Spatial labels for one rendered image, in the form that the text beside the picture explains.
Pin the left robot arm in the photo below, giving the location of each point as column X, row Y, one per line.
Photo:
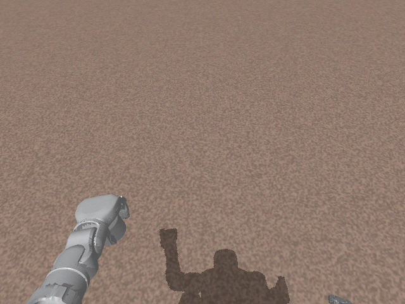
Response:
column 75, row 266

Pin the tin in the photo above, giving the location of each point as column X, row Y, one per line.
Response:
column 117, row 228

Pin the left robot hand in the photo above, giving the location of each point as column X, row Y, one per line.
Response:
column 104, row 208

